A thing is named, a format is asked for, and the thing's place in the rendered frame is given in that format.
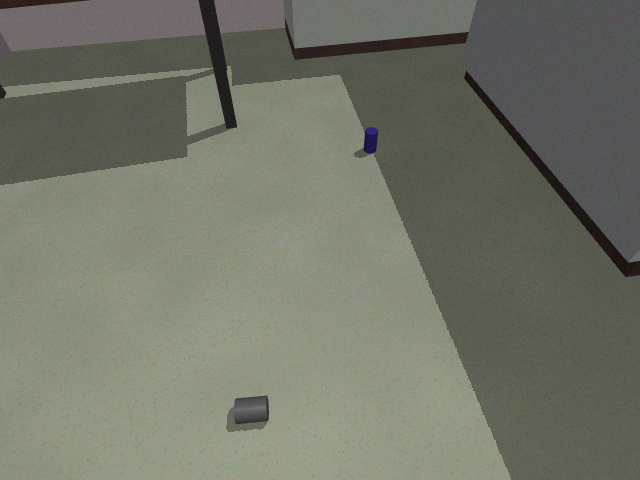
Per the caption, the table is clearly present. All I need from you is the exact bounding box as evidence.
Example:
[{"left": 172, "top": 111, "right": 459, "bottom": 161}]
[{"left": 0, "top": 0, "right": 237, "bottom": 129}]

